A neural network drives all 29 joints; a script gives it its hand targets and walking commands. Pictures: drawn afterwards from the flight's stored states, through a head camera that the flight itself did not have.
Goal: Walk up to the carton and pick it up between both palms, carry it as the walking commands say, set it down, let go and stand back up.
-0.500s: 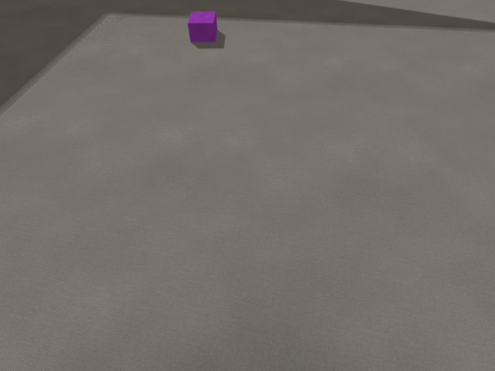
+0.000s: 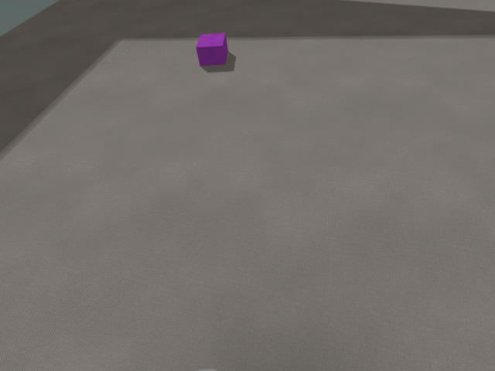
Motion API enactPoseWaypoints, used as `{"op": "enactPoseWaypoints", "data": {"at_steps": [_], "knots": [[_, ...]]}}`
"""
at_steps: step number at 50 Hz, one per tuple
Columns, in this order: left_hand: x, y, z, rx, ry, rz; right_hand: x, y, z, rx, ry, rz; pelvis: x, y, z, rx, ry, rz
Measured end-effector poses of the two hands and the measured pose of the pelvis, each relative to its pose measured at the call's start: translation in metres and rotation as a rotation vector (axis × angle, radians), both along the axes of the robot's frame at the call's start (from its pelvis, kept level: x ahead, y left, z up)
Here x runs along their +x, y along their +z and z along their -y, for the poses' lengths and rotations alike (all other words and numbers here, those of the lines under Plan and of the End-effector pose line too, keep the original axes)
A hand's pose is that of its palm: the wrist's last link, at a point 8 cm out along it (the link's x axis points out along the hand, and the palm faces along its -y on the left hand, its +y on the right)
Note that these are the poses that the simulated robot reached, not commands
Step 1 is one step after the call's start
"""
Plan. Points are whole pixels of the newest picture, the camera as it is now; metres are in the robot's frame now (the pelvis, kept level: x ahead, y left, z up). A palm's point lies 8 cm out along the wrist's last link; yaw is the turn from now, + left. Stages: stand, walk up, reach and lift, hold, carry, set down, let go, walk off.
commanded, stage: walk up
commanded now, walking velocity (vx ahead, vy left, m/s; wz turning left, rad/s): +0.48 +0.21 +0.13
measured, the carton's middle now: (212, 49) +2.71 +0.42 -0.70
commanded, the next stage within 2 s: none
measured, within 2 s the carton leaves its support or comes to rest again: neither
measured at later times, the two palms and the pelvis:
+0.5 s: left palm (103, 310) +0.28 +0.34 -0.14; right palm (366, 341) +0.21 -0.17 -0.11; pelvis +0.21 +0.08 +0.01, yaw +1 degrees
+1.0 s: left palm (138, 248) +0.40 +0.28 -0.10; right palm (355, 215) +0.50 -0.22 -0.15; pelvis +0.45 +0.03 +0.01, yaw +1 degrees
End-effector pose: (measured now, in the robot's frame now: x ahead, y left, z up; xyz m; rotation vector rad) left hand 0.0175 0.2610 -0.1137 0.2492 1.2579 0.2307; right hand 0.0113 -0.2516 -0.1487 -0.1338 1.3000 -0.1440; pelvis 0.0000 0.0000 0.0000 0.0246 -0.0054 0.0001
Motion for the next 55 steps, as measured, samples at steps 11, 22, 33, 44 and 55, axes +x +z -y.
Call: {"op": "enactPoseWaypoints", "data": {"at_steps": [11, 22, 33, 44, 55], "knots": [[-0.025, -0.001, -0.019, -0.065, 0.186, -0.188, 0.204, 0.022, -0.066, 0.049, 0.185, 0.192, 0.088, 0.005, -0.040, -0.010, 0.022, 0.009], [0.188, -0.032, -0.076, -0.125, 0.022, 0.006, 0.228, 0.034, -0.083, -0.096, 0.047, 0.140, 0.189, 0.000, -0.082, -0.039, 0.010, -0.002], [0.435, 0.004, -0.031, -0.145, -0.179, 0.277, 0.170, 0.029, -0.081, -0.044, -0.138, -0.212, 0.288, 0.004, -0.061, -0.025, 0.013, 0.004], [0.453, 0.002, -0.021, -0.003, -0.039, 0.115, 0.360, -0.008, -0.027, 0.009, -0.033, -0.087, 0.397, -0.005, -0.023, 0.020, 0.022, 0.000], [0.367, 0.013, -0.021, -0.032, 0.189, -0.210, 0.580, 0.012, -0.059, 0.053, 0.151, 0.118, 0.485, 0.010, -0.043, 0.016, 0.023, 0.004]]}}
